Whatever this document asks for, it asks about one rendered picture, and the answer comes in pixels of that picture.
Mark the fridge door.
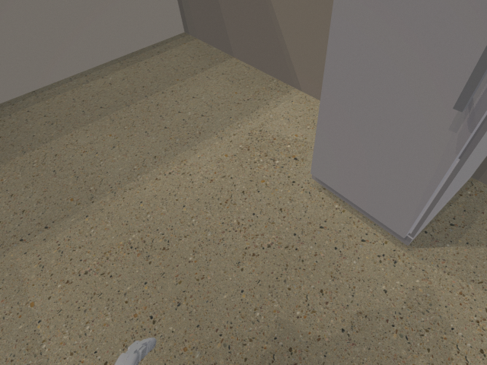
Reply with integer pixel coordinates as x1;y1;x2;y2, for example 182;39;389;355
310;0;487;238

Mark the robot left hand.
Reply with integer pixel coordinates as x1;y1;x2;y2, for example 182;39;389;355
114;338;156;365

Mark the handle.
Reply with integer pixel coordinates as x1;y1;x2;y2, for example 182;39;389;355
453;46;487;112

